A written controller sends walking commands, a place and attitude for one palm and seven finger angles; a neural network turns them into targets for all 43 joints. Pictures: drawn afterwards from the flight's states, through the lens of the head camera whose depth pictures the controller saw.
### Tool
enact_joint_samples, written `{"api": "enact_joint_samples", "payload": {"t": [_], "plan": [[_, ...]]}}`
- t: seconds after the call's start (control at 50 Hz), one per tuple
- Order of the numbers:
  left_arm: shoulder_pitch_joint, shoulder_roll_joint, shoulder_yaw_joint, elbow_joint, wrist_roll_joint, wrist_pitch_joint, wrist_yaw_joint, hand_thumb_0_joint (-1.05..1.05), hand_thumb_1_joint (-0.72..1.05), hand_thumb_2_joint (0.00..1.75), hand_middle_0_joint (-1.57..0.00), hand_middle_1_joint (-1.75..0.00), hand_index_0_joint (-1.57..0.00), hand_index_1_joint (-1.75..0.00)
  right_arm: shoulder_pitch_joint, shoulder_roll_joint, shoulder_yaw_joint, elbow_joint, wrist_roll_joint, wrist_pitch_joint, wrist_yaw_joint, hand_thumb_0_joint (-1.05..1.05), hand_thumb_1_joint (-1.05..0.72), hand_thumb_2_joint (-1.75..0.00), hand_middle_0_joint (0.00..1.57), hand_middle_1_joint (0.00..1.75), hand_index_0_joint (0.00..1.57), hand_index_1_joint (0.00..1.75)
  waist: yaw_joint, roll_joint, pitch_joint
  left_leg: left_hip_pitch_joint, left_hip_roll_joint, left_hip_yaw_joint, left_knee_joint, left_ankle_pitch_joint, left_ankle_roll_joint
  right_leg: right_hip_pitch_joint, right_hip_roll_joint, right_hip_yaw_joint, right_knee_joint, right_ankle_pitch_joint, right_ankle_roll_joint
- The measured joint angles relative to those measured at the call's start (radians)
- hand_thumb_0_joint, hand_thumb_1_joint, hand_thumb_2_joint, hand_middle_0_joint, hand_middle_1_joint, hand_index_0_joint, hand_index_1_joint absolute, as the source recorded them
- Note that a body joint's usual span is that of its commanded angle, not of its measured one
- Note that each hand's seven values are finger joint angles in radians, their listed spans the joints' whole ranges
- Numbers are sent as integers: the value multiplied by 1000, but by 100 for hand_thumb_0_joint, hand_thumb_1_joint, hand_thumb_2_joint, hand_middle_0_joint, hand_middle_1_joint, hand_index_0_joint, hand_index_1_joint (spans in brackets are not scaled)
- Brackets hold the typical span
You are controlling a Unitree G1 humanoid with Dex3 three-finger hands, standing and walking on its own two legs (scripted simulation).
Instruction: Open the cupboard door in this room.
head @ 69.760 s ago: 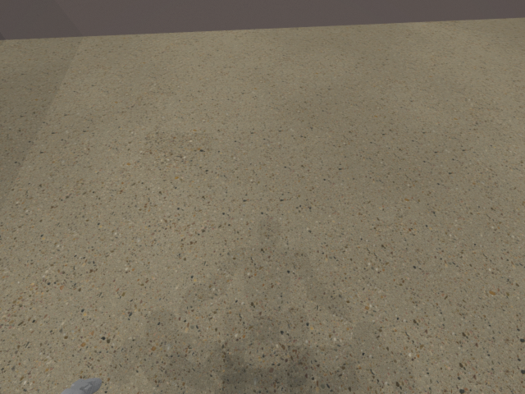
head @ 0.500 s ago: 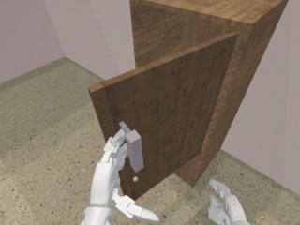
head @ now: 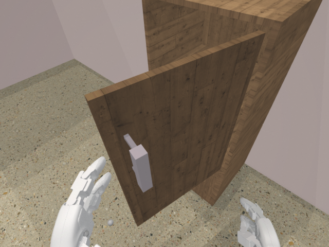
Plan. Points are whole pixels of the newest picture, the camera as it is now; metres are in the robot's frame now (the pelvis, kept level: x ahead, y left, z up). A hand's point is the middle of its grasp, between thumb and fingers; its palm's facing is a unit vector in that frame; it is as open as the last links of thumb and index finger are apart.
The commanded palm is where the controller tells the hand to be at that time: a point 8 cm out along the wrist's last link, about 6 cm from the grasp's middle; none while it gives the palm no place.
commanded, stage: slide the hand sideways off the handle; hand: left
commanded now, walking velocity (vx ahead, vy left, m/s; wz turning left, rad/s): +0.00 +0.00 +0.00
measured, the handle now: (137, 162) +0.27 +0.08 +0.12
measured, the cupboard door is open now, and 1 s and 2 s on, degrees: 76 76 76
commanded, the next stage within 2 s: draw the hand back to the body in 0.16 s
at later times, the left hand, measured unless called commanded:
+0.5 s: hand (88, 226) +0.14 +0.14 +0.13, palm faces +0.03 -1.00 -0.08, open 16.3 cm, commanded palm +0.10 +0.20 +0.14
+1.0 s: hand (39, 206) +0.16 +0.22 +0.15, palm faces +0.24 -0.91 -0.33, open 14.5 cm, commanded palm +0.11 +0.27 +0.18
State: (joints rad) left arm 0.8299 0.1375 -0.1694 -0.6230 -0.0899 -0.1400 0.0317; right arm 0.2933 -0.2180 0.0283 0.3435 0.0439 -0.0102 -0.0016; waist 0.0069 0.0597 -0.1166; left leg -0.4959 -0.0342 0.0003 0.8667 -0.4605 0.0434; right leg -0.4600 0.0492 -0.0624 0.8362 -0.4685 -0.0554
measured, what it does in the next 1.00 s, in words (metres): stands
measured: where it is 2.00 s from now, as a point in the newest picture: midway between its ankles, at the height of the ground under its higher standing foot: outside the picture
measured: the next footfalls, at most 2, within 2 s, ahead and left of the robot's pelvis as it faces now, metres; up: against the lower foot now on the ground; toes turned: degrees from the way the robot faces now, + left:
none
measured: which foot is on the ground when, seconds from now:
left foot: down 0.00-1.00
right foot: down 0.00-1.00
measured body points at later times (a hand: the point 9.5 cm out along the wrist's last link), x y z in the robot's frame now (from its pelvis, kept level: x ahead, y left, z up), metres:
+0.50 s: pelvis -0.01 +0.00 +0.00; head -0.02 -0.02 +0.45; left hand +0.13 +0.19 +0.14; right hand +0.19 -0.21 -0.05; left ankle -0.01 +0.09 -0.70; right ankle -0.02 -0.08 -0.70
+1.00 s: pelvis +0.00 +0.02 +0.03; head -0.02 +0.01 +0.48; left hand +0.14 +0.27 +0.17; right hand +0.19 -0.19 -0.04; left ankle -0.01 +0.09 -0.70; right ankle -0.02 -0.08 -0.70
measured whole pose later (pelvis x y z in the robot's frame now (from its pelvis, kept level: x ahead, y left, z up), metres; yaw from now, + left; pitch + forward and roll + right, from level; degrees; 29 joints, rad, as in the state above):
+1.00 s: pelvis +0.00 +0.02 +0.03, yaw +0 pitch +0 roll -2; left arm 0.69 0.31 0.12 -0.59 -0.07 -0.02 0.09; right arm 0.24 -0.21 0.05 0.51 0.03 -0.11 -0.09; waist 0.05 0.06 -0.06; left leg -0.28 -0.05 0.00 0.64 -0.35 0.07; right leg -0.23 0.04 -0.05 0.57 -0.34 -0.02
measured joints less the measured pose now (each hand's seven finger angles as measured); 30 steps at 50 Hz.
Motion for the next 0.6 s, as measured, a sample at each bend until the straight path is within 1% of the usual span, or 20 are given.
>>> {"api": "enact_joint_samples", "payload": {"t": [0.16,0.24,0.3,0.36,0.42,0.5,0.6], "plan": [[59,9,54,-17,-42,-36,-58,-2,-48,31,-15,-30,-16,-31,1,0,-17,19,11,-29,-28,2,-91,-90,20,30,20,30,7,6,-14,-29,1,-10,23,-5,-3,-24,1,-12,17,-5,-3],[65,11,64,-15,-56,-43,-77,-2,-47,32,-15,-30,-15,-30,-5,1,-21,20,15,-43,-37,2,-91,-90,20,30,20,30,8,9,-18,-40,0,-14,32,-4,-3,-32,0,-16,23,-5,-3],[55,12,63,-10,-59,-44,-84,-2,-47,32,-15,-30,-15,-30,-10,1,-21,18,15,-52,-41,2,-91,-90,20,30,20,30,10,11,-18,-46,1,-16,39,-4,-2,-36,0,-18,27,-4,-2],[30,29,63,-7,-56,-35,-87,-2,-48,31,-15,-30,-15,-30,-12,1,-18,15,16,-58,-45,2,-91,-90,20,30,20,30,14,14,-17,-49,1,-17,43,-4,-1,-37,1,-19,28,-2,-2],[-3,51,86,-3,-64,-22,-88,-2,-49,31,-15,-30,-15,-30,-14,4,-12,22,18,-63,-49,2,-91,-90,20,30,20,30,16,15,-17,-43,3,-16,40,-2,0,-31,2,-18,23,1,-1],[-44,71,150,11,-95,3,-100,-2,-49,30,-15,-30,-15,-30,-15,10,-1,49,22,-71,-55,2,-91,-90,20,30,20,30,16,13,-19,-22,4,-15,22,4,1,-8,5,-16,0,11,0],[-78,88,220,26,-138,49,-133,-2,-50,30,-15,-30,-15,-30,-12,6,10,90,28,-92,-62,2,-91,-90,21,30,20,30,15,11,-21,13,4,-20,-13,17,4,32,5,-18,-46,28,5]]}}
